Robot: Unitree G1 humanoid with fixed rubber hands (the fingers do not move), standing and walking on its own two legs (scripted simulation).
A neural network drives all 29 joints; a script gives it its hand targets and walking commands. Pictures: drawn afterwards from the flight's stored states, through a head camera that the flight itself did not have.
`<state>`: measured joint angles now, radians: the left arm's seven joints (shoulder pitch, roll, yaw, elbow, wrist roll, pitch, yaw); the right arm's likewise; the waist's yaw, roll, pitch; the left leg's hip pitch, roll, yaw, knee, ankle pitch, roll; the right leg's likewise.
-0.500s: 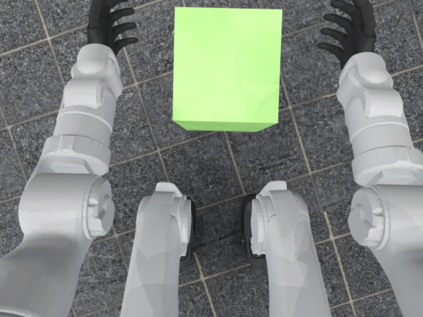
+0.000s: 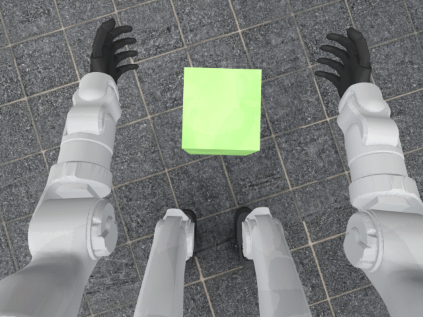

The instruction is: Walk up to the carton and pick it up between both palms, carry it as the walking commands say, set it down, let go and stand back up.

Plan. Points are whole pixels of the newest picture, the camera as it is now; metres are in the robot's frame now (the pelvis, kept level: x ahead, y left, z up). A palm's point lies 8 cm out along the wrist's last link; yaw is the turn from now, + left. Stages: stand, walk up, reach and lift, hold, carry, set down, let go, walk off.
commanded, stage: set down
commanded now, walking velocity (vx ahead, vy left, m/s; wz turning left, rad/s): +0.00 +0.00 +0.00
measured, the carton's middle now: (220, 118) +0.52 -0.01 -0.46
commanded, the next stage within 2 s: let go in 0.32 s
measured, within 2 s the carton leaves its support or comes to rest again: neither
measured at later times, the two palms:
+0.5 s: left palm (79, 63) +0.50 +0.19 -0.01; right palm (382, 72) +0.49 -0.21 -0.01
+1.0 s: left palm out of the picture +0.33 +0.22 +0.09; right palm out of the picture +0.32 -0.23 +0.10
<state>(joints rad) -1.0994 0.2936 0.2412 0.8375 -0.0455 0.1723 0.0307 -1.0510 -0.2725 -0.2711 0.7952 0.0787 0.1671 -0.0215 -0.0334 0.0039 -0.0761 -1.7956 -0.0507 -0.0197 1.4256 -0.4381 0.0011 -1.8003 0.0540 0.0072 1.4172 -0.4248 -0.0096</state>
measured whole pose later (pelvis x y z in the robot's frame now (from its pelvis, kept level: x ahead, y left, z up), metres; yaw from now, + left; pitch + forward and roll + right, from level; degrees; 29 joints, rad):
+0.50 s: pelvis +0.03 +0.00 +0.10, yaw +0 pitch +43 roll +0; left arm -0.96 0.19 0.33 0.85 0.12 0.10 0.01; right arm -0.92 -0.20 -0.34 0.82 -0.09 0.09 0.02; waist -0.02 0.01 -0.07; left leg -1.42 -0.05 -0.03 0.97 -0.29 0.00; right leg -1.42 0.05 0.02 0.96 -0.28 -0.01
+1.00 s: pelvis +0.09 +0.00 +0.18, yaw +0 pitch +17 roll +0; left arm -0.07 0.17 0.11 0.55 0.02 0.02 -0.03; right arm -0.04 -0.20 -0.10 0.54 0.01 0.01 0.06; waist -0.01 0.00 -0.03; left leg -0.61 -0.04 -0.05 0.61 -0.29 0.01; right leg -0.61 0.04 0.03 0.60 -0.28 -0.02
